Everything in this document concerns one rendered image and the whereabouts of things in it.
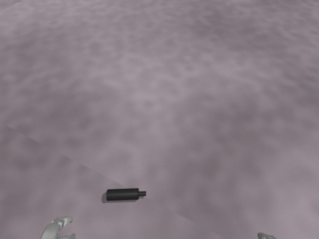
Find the bottle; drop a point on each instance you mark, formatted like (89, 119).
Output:
(124, 194)

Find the left robot hand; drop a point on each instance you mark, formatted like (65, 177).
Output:
(52, 231)

